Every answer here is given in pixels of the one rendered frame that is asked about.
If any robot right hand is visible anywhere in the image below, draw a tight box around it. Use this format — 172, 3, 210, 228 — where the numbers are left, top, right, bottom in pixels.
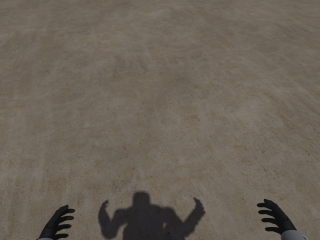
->
257, 199, 297, 235

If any robot left hand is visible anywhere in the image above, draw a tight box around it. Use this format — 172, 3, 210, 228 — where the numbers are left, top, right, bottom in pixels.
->
38, 205, 75, 240

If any robot right forearm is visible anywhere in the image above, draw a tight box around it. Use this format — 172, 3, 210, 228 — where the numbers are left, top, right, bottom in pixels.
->
281, 230, 308, 240

